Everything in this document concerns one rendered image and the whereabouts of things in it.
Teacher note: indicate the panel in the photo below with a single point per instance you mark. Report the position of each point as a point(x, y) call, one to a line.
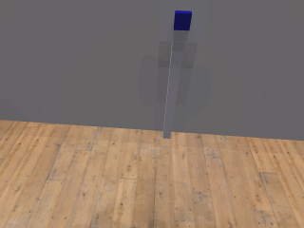
point(167, 33)

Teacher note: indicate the button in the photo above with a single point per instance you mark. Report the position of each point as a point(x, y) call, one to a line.
point(182, 20)

